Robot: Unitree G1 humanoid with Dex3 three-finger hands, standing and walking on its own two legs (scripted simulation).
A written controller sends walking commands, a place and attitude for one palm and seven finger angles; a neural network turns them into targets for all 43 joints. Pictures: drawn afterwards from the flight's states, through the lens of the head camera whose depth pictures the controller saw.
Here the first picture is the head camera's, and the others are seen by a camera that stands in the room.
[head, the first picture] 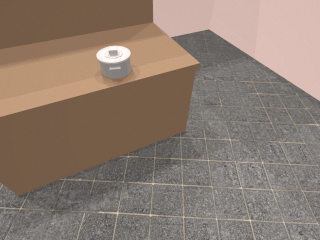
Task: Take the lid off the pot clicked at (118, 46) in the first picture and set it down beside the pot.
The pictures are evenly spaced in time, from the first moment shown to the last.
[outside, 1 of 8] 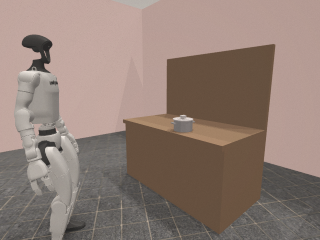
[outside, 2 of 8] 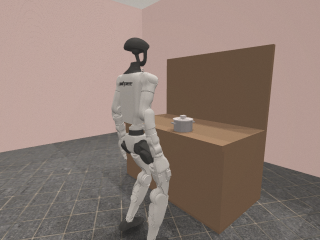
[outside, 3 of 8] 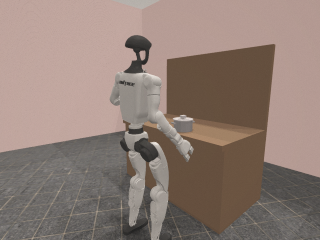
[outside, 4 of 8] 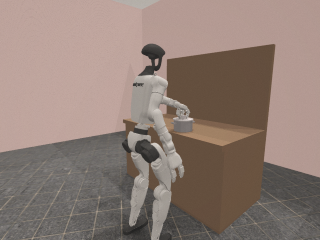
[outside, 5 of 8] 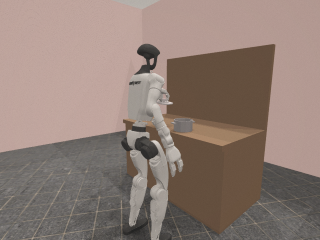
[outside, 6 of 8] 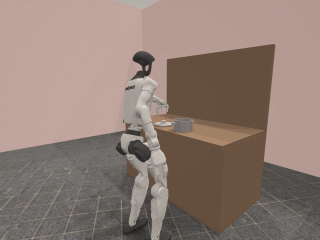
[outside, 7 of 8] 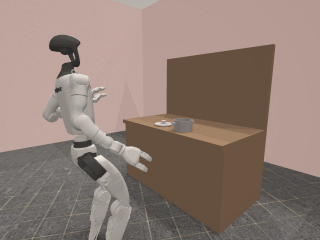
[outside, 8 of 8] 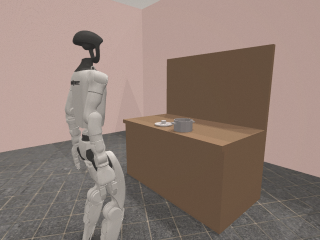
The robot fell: no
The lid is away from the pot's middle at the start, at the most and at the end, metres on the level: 0.00 0.26 0.26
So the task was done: yes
